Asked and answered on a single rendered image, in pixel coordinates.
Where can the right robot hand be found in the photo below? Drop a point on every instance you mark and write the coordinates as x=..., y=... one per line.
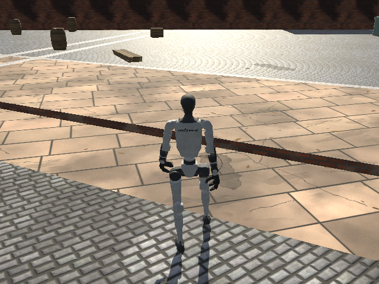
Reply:
x=215, y=181

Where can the right robot forearm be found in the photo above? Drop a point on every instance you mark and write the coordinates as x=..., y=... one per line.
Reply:
x=213, y=162

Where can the left robot hand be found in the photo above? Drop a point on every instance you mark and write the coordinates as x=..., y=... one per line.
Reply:
x=168, y=164

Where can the robot left upper arm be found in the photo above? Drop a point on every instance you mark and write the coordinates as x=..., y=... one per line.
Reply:
x=167, y=134

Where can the left robot forearm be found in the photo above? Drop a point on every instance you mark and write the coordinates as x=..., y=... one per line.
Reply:
x=163, y=155

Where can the robot head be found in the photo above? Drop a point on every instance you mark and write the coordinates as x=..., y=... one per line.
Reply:
x=188, y=105

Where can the robot right upper arm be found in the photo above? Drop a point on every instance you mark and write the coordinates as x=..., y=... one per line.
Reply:
x=207, y=125

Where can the right robot foot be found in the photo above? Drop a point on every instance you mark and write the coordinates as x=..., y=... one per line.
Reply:
x=206, y=220

